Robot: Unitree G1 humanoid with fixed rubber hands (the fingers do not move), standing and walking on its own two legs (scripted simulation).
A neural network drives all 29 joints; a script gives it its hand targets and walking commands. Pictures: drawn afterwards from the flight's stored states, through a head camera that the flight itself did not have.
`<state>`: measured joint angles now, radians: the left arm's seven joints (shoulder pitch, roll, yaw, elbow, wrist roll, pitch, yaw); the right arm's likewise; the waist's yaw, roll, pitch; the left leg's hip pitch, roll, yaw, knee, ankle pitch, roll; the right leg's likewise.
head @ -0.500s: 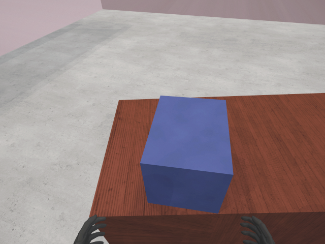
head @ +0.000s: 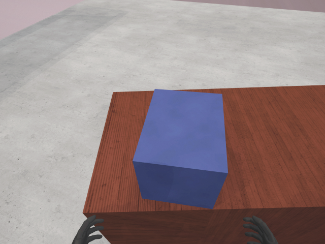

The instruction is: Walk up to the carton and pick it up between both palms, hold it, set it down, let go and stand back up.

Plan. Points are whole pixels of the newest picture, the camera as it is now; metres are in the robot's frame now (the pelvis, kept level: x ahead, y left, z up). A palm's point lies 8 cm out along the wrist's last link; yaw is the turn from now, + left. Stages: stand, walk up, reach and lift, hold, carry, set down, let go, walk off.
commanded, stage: let go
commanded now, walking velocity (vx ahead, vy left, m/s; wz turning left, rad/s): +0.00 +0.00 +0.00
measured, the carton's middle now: (182, 146) +0.45 -0.03 -0.05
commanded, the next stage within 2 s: stand in 0.32 s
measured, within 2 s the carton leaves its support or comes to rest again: neither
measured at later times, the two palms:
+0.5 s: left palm out of the picture +0.12 +0.28 -0.09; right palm out of the picture +0.13 -0.26 -0.09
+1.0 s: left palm out of the picture -0.01 +0.31 -0.11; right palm out of the picture +0.05 -0.28 -0.10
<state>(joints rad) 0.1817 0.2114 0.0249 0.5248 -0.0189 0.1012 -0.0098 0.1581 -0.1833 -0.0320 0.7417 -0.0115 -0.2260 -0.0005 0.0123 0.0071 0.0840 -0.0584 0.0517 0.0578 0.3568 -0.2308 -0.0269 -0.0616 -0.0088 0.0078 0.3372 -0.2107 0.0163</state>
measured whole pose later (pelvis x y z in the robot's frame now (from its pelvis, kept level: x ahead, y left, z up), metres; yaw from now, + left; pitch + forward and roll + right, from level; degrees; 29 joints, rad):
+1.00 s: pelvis -0.05 +0.01 +0.00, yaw +3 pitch -4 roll -1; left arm 0.29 0.36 0.01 0.85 0.01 -0.02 0.00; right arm 0.23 -0.35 -0.03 0.86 -0.01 -0.01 0.03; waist 0.01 0.00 0.04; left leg -0.19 0.02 0.02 0.44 -0.18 0.00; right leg -0.16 -0.04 -0.03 0.40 -0.17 0.03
